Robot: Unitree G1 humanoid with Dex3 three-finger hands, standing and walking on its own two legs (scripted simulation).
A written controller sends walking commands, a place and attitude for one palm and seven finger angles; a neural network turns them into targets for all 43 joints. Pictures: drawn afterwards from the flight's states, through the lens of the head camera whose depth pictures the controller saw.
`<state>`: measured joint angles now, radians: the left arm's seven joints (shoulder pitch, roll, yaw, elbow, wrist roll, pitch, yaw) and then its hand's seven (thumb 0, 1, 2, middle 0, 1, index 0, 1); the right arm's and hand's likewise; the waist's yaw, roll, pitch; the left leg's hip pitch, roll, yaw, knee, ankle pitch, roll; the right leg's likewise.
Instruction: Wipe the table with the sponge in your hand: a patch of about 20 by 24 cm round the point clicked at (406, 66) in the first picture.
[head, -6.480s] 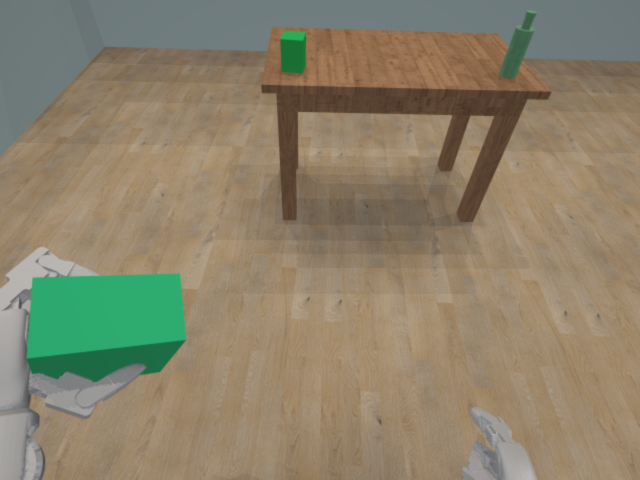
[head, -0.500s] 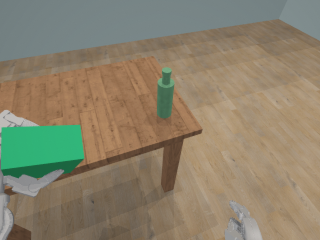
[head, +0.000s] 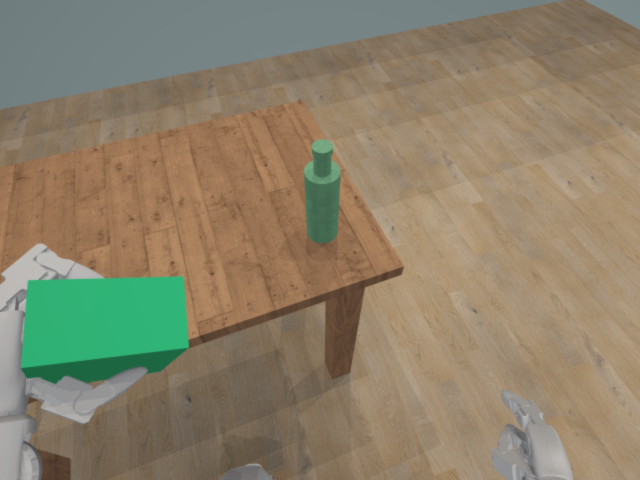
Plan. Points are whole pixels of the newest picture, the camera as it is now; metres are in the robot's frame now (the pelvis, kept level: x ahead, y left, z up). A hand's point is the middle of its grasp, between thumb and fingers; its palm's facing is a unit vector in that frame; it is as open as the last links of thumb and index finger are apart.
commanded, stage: come to a stop and stand still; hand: left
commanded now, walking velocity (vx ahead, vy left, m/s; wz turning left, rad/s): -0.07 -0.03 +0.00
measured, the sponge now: (128, 332) +0.23 +0.19 +0.13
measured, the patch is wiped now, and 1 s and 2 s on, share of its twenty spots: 0.00 0.00 0.00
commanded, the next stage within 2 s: look again from close up in 0.80 s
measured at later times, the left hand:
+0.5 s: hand (49, 381) +0.18 +0.22 +0.16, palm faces +0.35 -0.84 -0.41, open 10.6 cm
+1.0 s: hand out of the picture +0.22 +0.28 +0.20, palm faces +0.44 -0.74 -0.51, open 10.6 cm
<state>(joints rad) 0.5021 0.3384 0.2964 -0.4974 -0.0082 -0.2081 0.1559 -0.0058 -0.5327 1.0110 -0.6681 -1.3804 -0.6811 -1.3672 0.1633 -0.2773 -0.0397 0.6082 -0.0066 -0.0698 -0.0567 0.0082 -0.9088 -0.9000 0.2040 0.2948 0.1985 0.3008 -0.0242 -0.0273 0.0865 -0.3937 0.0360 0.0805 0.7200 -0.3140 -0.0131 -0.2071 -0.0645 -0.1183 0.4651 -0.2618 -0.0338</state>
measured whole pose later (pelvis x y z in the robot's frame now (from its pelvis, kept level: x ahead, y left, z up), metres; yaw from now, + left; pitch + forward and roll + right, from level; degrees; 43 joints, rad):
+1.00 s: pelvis -0.04 +0.00 -0.01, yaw -1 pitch -1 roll -2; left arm 0.17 0.57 0.45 -0.32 -0.01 -0.23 0.08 -0.01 -0.53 1.01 -0.67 -1.38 -0.69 -1.37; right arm 0.24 -0.21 0.02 0.65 0.01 -0.12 -0.05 0.01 -0.91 -0.90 0.20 0.29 0.20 0.30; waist 0.05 0.00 0.10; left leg -0.32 0.03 -0.02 0.52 -0.18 0.00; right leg -0.25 0.05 -0.09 0.46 -0.19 -0.05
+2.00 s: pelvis +0.03 +0.06 -0.02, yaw +0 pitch +0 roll -2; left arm 0.45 0.41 0.37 -0.43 -0.03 -0.25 0.08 -0.01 -0.53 1.01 -0.67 -1.38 -0.69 -1.37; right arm 0.24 -0.21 0.00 0.57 0.01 -0.06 -0.02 0.01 -0.91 -0.90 0.21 0.30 0.20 0.30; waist -0.01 0.02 -0.03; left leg -0.30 -0.06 0.02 0.63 -0.33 0.08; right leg -0.22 -0.04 -0.06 0.56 -0.35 0.04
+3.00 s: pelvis +0.03 +0.06 -0.02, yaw -1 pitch +0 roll -1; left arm 0.44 0.35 0.34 -0.44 -0.01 -0.21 0.11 -0.01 -0.53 1.02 -0.67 -1.38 -0.69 -1.36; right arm 0.23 -0.21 -0.01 0.59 0.00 -0.08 -0.03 0.01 -0.91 -0.90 0.21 0.30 0.20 0.30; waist 0.00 0.00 0.00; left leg -0.27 -0.07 0.03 0.60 -0.33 0.09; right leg -0.21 -0.06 -0.04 0.59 -0.36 -0.01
